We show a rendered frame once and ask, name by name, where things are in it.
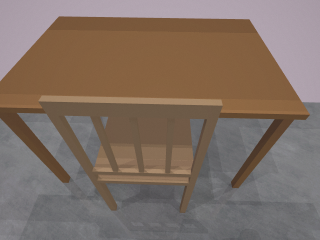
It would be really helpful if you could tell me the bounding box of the table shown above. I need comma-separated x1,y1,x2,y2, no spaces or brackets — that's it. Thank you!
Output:
0,16,310,188

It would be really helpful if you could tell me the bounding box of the chair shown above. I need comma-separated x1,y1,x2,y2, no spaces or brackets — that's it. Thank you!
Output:
38,95,223,213

